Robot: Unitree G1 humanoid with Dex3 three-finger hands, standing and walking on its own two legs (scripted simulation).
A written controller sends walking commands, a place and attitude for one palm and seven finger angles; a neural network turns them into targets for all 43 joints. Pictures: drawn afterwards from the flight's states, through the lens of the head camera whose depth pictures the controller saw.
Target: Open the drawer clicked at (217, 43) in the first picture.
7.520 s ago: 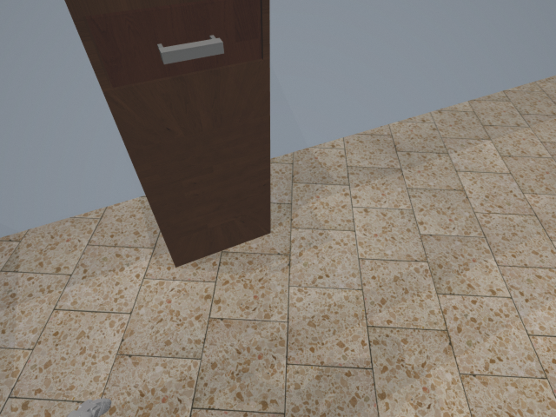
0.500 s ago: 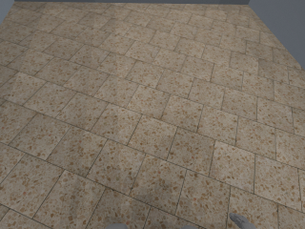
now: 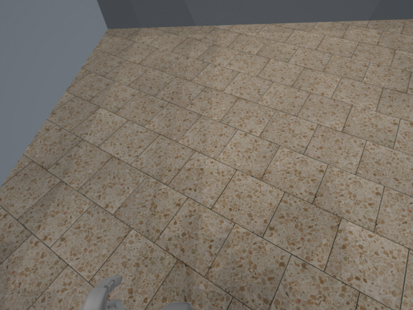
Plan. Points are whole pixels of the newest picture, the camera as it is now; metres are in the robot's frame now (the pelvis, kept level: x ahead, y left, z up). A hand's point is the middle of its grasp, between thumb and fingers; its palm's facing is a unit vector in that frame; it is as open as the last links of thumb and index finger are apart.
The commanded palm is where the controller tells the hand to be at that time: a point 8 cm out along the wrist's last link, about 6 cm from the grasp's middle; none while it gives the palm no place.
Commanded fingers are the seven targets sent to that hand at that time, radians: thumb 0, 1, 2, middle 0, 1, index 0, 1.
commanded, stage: turn to face it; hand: left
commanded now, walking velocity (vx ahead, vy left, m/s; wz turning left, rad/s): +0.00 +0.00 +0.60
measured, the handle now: out of the picture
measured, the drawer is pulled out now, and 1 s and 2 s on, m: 0.00 0.00 0.00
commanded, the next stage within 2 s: none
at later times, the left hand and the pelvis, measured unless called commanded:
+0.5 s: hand out of the picture -0.05 +0.27 -0.19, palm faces +0.34 -0.90 -0.25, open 7.4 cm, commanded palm none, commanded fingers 0.00 0.90 0.90 -0.20 -0.30 -0.20 -0.30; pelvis +0.00 +0.05 -0.01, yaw +18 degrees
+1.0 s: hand out of the picture +0.03 +0.25 -0.13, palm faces +0.52 -0.80 -0.30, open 7.4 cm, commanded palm none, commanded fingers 0.00 0.90 0.90 -0.20 -0.30 -0.20 -0.30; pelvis +0.01 +0.00 +0.00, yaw +34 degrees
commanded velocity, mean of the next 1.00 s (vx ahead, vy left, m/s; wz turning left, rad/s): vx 0.00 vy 0.00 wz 0.60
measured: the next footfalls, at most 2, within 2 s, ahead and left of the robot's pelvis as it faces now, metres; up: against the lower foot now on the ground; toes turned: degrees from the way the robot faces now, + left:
left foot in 0.40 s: +0.01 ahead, +0.14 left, +0.00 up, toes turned +21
right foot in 0.96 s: +0.11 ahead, -0.07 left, +0.00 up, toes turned +32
